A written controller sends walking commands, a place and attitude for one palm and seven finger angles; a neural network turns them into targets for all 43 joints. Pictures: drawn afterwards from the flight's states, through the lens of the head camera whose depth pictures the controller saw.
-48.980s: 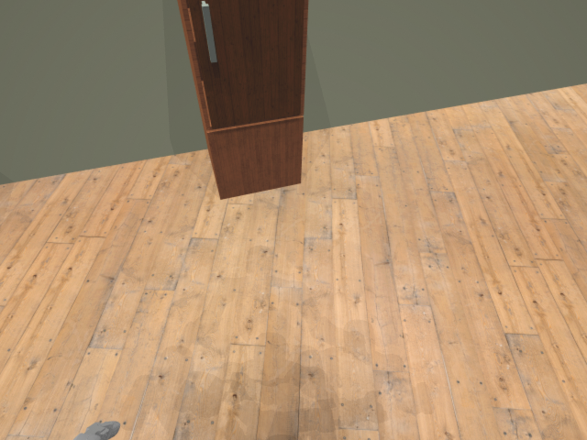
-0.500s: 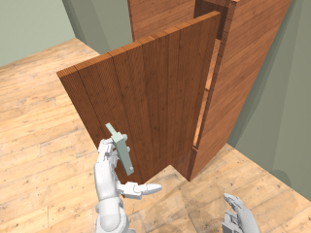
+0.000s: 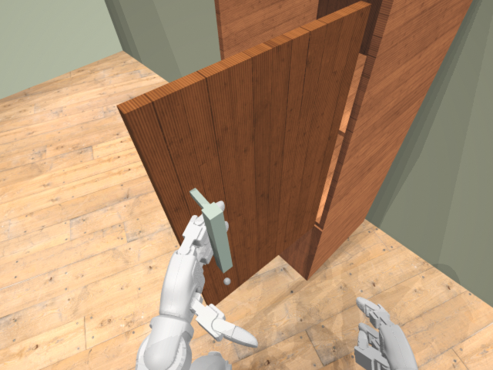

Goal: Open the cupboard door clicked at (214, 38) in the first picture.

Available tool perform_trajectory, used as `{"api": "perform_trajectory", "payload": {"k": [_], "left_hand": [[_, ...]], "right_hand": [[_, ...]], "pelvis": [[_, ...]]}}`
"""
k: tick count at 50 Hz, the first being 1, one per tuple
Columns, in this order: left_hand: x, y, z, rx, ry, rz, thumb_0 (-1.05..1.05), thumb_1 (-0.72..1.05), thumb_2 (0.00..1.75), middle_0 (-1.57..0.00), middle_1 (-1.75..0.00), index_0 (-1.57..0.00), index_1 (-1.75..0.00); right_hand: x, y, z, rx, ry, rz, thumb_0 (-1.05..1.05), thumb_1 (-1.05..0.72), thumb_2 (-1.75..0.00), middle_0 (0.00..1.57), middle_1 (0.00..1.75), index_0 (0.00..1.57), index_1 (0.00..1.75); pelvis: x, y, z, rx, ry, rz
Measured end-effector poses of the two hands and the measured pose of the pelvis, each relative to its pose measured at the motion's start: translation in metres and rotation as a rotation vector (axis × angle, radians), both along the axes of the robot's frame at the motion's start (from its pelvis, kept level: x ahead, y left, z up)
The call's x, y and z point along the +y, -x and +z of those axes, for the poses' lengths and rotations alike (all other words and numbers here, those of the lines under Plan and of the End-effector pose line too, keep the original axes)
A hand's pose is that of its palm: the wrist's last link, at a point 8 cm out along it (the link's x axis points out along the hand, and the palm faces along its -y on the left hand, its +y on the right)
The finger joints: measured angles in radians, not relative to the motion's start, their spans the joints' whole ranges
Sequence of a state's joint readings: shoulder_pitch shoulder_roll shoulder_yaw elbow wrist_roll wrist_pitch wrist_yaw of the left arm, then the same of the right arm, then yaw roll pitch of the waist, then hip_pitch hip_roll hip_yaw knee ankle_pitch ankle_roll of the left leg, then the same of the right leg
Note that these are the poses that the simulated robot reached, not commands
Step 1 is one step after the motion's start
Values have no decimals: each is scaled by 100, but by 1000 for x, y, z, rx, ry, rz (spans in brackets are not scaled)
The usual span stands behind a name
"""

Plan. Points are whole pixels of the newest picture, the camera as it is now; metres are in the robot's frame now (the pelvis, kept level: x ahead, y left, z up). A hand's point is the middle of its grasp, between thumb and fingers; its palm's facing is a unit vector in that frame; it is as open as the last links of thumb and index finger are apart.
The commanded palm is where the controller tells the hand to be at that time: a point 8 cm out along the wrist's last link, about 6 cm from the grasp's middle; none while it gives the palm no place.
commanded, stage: slide the hand sideways off the handle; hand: left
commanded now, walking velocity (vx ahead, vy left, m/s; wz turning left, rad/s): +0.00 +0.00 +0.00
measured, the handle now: (211, 233) +0.31 +0.07 +0.08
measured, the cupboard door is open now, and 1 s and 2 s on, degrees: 86 86 86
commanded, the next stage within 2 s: draw the hand back to the body in 1.00 s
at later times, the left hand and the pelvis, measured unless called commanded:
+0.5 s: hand (199, 305) +0.20 +0.08 +0.08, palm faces -0.09 -1.00 +0.03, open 16.1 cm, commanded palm +0.17 +0.13 +0.07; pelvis +0.01 +0.01 -0.01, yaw -2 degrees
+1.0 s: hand (163, 329) +0.17 +0.12 +0.07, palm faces -0.05 -1.00 +0.00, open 16.3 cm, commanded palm +0.14 +0.17 +0.07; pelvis +0.00 +0.01 -0.02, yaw -1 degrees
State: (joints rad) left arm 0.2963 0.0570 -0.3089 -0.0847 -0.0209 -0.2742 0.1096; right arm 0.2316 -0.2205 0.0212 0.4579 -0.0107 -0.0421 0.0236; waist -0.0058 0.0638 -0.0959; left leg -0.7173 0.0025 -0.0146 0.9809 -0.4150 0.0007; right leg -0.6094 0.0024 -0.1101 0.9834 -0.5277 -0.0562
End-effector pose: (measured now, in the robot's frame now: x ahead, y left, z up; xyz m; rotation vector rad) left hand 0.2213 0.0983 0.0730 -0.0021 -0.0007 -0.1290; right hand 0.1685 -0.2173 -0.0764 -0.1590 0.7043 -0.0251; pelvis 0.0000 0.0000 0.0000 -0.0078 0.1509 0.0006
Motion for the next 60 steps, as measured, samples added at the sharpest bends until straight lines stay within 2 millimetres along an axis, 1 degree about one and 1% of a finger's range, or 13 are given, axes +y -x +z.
{"api": "perform_trajectory", "payload": {"k": [6,11,15,20,26,31,42,51,57,60], "left_hand": [[-3,3,0,5,47,2,-2,-51,30,-14,-33,-15,-34],[0,6,2,-6,44,10,-2,-50,30,-14,-31,-16,-32],[9,13,3,-5,34,13,-2,-50,30,-15,-31,-17,-32],[22,26,3,11,34,28,-2,-50,30,-17,-31,-18,-32],[35,37,2,12,32,41,-2,-50,30,-18,-31,-20,-32],[42,43,2,10,29,43,-2,-50,30,-18,-32,-20,-32],[60,57,2,30,7,83,-2,-50,30,-16,-31,-17,-31],[75,68,0,41,1,77,-2,-50,30,-15,-30,-15,-30],[76,69,0,23,13,64,-2,-50,30,-15,-30,-15,-30],[78,66,5,12,-1,55,-2,-50,30,-15,-30,-15,-30]], "right_hand": [[2,12,0,11,9,-36,1,-91,-89,20,30,20,30],[6,15,1,17,2,-45,1,-91,-89,20,30,20,30],[10,12,3,13,-4,-44,1,-91,-89,20,30,20,30],[13,3,6,-11,-2,-33,1,-91,-89,20,30,20,30],[13,-8,7,-43,8,-21,1,-91,-89,20,30,20,30],[12,-12,7,-56,13,-22,1,-91,-89,20,30,20,30],[6,-7,2,-49,16,-50,1,-91,-89,20,30,20,30],[1,-3,-2,-45,31,-80,1,-91,-89,20,30,20,30],[1,-4,-1,-63,40,-85,1,-91,-89,20,30,20,30],[3,-4,0,-66,36,-89,1,-91,-89,20,30,20,30]], "pelvis": [[7,-1,-1,9,-1,-20],[11,-4,-3,16,-2,-32],[12,-7,-3,18,0,-38],[13,-9,-5,22,3,-37],[14,-9,-9,34,8,-32],[13,-8,-13,42,11,-29],[10,-6,-16,48,14,-25],[9,-4,-18,50,20,-20],[11,-1,-21,53,25,-19],[12,-1,-20,47,26,-21]]}}
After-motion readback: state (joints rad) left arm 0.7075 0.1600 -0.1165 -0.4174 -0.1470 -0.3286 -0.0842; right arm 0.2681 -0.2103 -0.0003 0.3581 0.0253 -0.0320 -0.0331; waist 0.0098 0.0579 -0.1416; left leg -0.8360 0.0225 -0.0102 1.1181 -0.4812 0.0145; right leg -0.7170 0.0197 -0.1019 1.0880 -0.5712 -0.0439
